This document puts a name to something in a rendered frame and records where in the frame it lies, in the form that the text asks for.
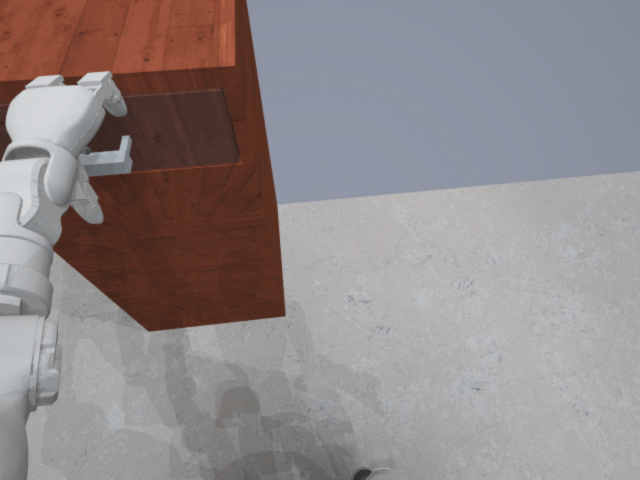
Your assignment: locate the robot left upper arm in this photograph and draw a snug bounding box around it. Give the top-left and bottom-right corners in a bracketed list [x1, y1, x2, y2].
[0, 315, 62, 480]

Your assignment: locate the cabinet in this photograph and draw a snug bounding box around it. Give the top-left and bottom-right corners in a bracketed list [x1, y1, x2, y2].
[0, 0, 286, 332]

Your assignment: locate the handle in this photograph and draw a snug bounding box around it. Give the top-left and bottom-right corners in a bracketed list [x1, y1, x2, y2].
[79, 135, 133, 177]

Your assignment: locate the robot left forearm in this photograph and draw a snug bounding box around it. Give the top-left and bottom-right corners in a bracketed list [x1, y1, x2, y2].
[0, 139, 79, 319]

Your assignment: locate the robot left hand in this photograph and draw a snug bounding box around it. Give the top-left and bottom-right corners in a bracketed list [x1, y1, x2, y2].
[6, 71, 127, 224]

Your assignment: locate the drawer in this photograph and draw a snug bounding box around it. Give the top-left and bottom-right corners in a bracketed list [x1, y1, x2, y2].
[0, 87, 240, 171]

